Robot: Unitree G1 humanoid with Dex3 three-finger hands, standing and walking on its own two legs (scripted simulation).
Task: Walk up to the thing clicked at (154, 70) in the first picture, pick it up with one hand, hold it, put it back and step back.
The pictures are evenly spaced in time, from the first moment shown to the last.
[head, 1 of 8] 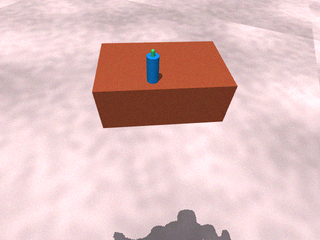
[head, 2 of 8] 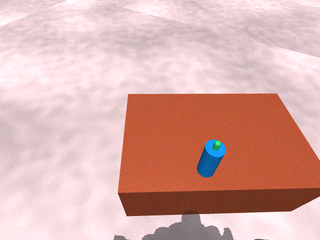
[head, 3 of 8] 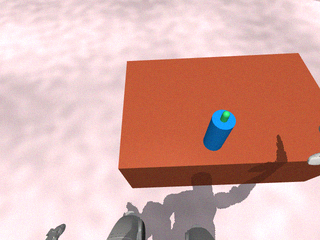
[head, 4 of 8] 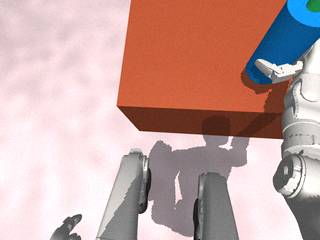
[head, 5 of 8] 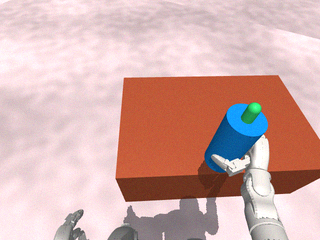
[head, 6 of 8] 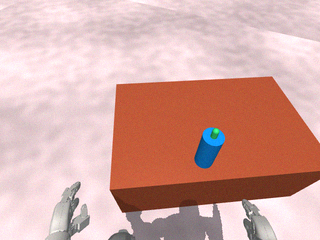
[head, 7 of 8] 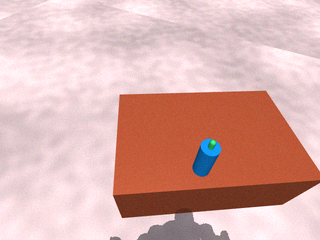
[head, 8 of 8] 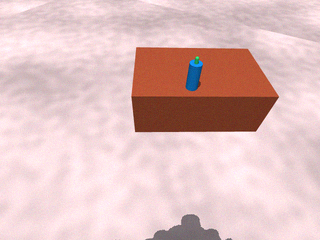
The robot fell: no
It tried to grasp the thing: yes
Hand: right
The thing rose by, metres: 0.32
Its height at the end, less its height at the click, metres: +0.00
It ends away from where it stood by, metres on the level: 0.01
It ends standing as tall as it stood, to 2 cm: yes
